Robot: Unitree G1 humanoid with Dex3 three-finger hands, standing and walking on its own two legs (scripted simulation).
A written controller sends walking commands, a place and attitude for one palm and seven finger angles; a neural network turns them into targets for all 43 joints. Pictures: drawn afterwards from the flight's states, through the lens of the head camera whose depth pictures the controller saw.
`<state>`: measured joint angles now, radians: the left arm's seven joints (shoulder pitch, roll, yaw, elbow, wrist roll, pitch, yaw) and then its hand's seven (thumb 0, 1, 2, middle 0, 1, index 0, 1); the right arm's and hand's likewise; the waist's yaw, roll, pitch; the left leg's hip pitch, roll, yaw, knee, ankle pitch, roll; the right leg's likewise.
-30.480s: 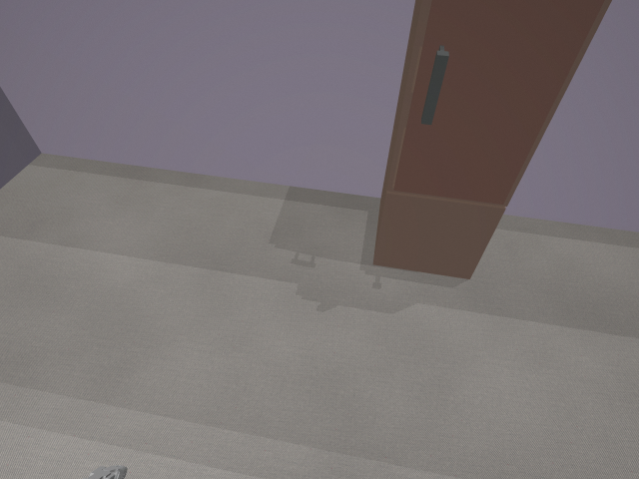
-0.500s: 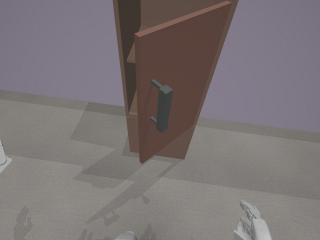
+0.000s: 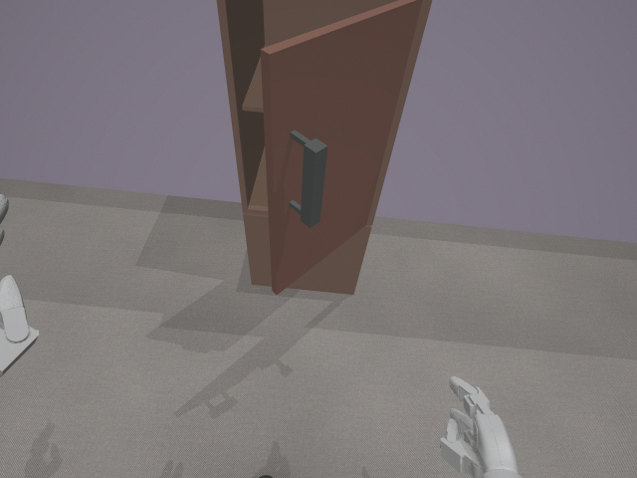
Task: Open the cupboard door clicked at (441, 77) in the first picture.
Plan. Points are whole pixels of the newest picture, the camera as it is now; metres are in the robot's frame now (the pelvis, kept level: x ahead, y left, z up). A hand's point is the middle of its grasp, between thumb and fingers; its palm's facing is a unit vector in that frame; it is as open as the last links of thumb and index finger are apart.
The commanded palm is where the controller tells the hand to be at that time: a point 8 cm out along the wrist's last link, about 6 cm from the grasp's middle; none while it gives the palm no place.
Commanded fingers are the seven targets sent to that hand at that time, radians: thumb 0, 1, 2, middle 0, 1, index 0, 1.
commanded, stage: stop stepping back and stand still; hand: left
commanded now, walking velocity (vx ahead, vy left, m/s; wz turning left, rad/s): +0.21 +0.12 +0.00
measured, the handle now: (303, 180) +0.58 +0.07 +0.02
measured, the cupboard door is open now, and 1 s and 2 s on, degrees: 49 49 49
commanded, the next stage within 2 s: let the arm hang, fingers relaxed in 0.72 s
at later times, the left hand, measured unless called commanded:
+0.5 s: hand (13, 406) +0.15 +0.25 +0.16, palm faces +0.38 -0.79 -0.48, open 7.4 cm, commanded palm +0.09 +0.30 +0.17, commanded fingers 0.00 0.90 0.90 -0.20 -0.30 -0.20 -0.30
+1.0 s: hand out of the picture +0.10 +0.25 -0.09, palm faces +0.03 -0.92 -0.39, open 7.4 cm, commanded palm none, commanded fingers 0.00 0.90 0.90 -0.20 -0.30 -0.20 -0.30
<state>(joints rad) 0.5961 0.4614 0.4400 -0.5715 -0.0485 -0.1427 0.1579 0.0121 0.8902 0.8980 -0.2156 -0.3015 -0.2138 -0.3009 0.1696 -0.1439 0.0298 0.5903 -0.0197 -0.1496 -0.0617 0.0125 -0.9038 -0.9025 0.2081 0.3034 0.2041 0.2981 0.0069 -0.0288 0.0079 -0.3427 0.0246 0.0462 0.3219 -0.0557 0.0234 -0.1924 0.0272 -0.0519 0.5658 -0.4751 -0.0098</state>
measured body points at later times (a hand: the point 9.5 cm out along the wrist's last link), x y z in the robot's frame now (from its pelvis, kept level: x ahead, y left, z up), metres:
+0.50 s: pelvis -0.05 +0.00 -0.01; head -0.07 +0.00 +0.44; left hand +0.12 +0.29 +0.18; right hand +0.08 -0.25 -0.09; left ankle -0.01 +0.10 -0.75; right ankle -0.07 -0.11 -0.75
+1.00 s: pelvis -0.07 +0.01 -0.01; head -0.08 -0.01 +0.44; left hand +0.09 +0.29 -0.06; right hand +0.07 -0.25 -0.13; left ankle -0.02 +0.10 -0.75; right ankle -0.07 -0.11 -0.75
